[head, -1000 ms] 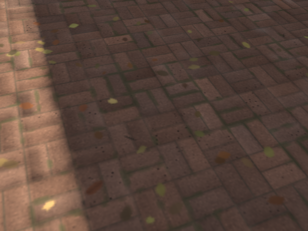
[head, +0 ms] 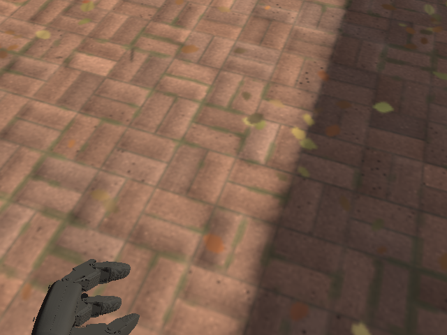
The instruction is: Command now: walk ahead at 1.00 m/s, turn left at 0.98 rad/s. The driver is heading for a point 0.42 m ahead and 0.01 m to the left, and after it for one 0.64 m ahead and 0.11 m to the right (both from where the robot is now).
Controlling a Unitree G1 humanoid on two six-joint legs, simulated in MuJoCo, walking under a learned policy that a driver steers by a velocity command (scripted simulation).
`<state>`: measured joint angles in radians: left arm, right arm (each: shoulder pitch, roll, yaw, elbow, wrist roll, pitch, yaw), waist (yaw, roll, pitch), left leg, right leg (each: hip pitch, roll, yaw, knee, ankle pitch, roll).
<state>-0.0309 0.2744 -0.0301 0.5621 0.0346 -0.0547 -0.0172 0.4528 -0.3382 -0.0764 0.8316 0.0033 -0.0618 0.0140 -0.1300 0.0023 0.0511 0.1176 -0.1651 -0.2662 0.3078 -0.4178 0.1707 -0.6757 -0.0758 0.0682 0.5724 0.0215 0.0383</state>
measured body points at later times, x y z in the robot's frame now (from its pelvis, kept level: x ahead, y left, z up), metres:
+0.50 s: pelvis +0.46 +0.03 -0.01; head +0.50 +0.05 +0.44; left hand +0.26 +0.23 -0.14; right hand +0.79 -0.07 -0.05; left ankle +0.56 +0.14 -0.73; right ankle +0.24 -0.17 -0.68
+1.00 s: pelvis +0.79 +0.08 +0.00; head +0.83 +0.09 +0.45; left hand +0.93 +0.35 -0.10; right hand +0.91 -0.18 -0.13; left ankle +0.64 +0.19 -0.64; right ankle +0.92 +0.02 -0.72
